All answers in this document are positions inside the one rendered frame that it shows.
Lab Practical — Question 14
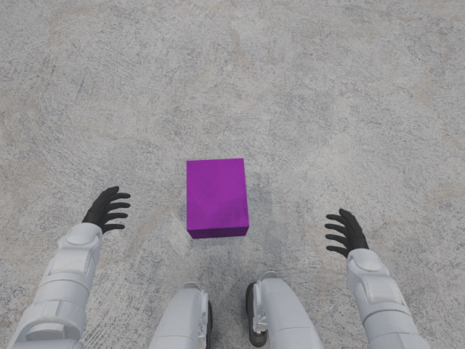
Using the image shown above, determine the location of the robot right shin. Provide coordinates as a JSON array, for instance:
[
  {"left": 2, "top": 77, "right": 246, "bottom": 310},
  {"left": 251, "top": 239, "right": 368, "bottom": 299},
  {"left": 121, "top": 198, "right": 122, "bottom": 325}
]
[{"left": 253, "top": 271, "right": 278, "bottom": 332}]

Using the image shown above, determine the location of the carton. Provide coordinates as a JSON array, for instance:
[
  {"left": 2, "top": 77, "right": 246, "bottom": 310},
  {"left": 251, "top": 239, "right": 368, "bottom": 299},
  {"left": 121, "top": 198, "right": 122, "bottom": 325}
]
[{"left": 187, "top": 159, "right": 249, "bottom": 239}]

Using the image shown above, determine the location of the left robot hand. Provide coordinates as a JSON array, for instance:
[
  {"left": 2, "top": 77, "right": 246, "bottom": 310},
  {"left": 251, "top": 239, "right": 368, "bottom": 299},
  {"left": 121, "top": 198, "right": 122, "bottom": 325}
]
[{"left": 82, "top": 186, "right": 131, "bottom": 234}]

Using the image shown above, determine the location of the robot right foot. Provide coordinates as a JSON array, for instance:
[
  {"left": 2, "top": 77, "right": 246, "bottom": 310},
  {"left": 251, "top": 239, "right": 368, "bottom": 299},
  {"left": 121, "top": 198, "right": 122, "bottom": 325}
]
[{"left": 246, "top": 282, "right": 267, "bottom": 348}]

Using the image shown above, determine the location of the right robot hand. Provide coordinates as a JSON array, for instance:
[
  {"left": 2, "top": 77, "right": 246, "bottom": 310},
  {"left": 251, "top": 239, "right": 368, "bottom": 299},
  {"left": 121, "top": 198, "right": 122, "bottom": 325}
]
[{"left": 325, "top": 209, "right": 369, "bottom": 258}]

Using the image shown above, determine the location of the left robot forearm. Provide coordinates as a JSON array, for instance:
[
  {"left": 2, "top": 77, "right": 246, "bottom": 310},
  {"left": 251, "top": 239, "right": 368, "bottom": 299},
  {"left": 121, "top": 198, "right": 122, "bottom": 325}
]
[{"left": 6, "top": 222, "right": 102, "bottom": 349}]

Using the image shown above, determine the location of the right robot forearm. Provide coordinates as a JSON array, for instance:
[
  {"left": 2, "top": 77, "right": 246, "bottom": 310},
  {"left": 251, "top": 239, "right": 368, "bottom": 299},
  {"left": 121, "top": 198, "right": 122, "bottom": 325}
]
[{"left": 347, "top": 249, "right": 431, "bottom": 349}]

